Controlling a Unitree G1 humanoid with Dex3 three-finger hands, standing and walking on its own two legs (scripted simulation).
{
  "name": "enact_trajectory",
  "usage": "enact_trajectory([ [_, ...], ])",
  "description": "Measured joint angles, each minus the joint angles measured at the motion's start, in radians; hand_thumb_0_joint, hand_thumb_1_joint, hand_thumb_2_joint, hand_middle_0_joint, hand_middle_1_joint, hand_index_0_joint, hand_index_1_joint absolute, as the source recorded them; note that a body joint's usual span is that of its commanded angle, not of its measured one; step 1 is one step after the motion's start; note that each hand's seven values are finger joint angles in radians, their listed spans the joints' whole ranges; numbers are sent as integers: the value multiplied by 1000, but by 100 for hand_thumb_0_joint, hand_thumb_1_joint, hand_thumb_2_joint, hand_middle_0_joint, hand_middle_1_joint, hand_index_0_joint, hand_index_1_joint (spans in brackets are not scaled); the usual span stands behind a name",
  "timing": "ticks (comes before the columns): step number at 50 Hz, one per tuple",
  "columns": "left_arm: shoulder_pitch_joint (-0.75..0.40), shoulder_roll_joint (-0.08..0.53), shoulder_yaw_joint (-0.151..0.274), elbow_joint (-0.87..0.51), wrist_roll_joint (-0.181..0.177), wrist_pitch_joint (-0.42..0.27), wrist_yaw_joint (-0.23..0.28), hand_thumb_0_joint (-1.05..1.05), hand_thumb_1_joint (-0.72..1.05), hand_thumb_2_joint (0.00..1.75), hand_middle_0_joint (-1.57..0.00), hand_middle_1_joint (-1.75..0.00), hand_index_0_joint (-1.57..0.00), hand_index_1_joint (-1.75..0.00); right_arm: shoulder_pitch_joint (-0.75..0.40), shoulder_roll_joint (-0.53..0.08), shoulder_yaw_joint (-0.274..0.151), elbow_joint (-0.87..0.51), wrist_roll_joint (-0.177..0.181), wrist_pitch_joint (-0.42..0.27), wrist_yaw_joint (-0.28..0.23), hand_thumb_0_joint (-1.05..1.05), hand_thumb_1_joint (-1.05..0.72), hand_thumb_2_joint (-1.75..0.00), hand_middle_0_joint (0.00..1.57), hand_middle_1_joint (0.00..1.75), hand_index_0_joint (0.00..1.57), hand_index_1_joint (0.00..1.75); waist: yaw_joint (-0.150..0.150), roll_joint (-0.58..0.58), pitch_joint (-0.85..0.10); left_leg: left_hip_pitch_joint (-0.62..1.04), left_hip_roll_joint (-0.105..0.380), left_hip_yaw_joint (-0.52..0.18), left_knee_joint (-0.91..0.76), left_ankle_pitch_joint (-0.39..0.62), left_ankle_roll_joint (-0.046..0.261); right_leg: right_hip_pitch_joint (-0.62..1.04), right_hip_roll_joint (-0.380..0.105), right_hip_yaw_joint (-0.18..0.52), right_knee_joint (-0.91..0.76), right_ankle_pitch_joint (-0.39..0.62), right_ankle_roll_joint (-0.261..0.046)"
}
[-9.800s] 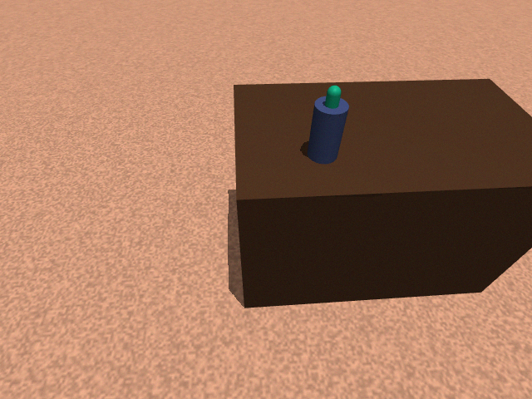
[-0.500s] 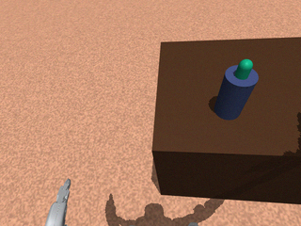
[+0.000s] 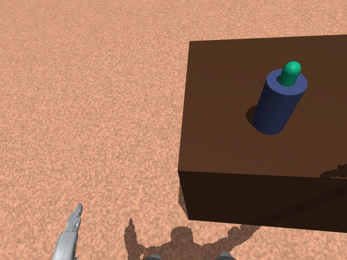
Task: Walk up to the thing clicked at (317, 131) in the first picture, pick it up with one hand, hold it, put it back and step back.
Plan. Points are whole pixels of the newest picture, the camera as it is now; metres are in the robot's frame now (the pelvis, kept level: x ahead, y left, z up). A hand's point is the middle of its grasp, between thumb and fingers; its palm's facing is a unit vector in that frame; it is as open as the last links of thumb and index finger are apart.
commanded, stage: go down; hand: right
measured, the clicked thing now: (279, 97) +0.52 -0.22 +0.04
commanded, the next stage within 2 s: approach in 0.86 s
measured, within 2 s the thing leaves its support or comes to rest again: neither
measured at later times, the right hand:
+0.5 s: hand out of the picture +0.42 -0.41 +0.12, palm faces +0.27 +0.96 +0.01, open 17.6 cm
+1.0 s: hand out of the picture +0.41 -0.41 +0.12, palm faces +0.27 +0.96 +0.01, open 17.6 cm
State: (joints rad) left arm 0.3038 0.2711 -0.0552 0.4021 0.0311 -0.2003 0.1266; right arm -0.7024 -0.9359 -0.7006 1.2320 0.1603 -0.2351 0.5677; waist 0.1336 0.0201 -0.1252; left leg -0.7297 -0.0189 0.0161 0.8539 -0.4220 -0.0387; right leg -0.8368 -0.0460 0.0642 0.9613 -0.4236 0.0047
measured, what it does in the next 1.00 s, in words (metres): stands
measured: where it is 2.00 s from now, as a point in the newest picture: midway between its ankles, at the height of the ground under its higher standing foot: outside the picture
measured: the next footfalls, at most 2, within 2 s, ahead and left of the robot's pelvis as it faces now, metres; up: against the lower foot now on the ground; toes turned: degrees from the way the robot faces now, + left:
none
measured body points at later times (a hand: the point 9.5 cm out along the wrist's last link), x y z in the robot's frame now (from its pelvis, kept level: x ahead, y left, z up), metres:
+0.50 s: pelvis +0.00 +0.00 +0.00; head +0.09 -0.05 +0.43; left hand +0.14 +0.26 -0.04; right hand +0.40 -0.46 +0.13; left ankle -0.01 +0.15 -0.69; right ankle +0.02 -0.11 -0.69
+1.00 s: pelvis +0.00 +0.00 +0.00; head +0.10 -0.05 +0.43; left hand +0.15 +0.26 -0.04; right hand +0.39 -0.46 +0.12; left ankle -0.01 +0.15 -0.69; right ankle +0.02 -0.11 -0.69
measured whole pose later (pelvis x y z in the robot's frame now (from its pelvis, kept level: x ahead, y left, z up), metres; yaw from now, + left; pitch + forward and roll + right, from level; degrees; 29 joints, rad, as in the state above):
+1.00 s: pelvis +0.00 +0.00 +0.00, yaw +0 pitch +19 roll +5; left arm 0.33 0.27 -0.05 0.34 0.03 -0.18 0.12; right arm -0.72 -0.97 -0.71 1.22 0.15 -0.21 0.57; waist 0.14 0.02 -0.13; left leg -0.77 -0.02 0.02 0.88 -0.43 -0.04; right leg -0.88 -0.05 0.07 0.99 -0.43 0.00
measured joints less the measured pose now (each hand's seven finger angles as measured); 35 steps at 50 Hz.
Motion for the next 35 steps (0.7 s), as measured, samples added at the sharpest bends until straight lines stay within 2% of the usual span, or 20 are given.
enact_trajectory([
  [16,4,5,2,-40,4,12,-7,-1,-54,6,-6,-5,-5,-5,-61,-55,-3,41,-27,16,2,-2,57,-4,5,5,5,5,19,-4,-1,-40,-5,4,19,1,-1,-44,-3,5,27,-2,0],
  [35,5,1,3,-43,-2,23,-9,-1,-54,6,-6,-4,-5,-5,-47,-31,5,4,-23,26,-11,-2,57,-4,5,5,5,5,14,-4,-5,-35,-4,2,12,3,-3,-41,-2,3,25,-4,-3],
])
